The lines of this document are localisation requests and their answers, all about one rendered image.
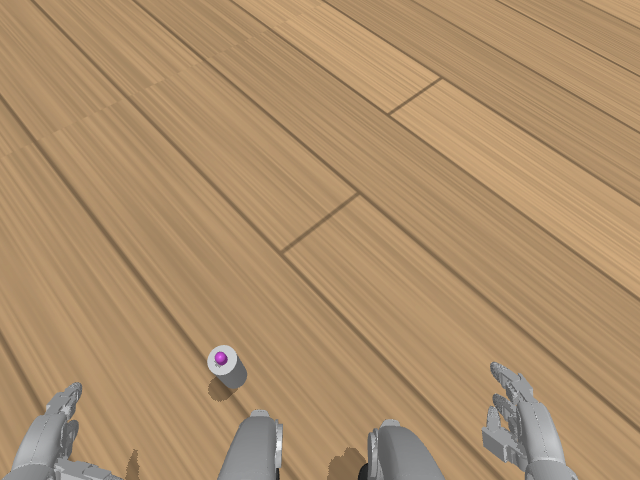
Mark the bottle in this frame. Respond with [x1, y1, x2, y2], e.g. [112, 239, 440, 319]
[207, 345, 247, 389]

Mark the left robot arm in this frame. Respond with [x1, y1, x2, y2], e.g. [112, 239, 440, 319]
[1, 464, 56, 480]

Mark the left robot hand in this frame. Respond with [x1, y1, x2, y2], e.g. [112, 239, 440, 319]
[11, 382, 123, 480]

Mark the right robot arm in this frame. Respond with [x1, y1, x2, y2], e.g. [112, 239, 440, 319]
[525, 460, 579, 480]

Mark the right robot hand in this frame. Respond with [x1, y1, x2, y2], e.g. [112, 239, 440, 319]
[482, 362, 566, 472]

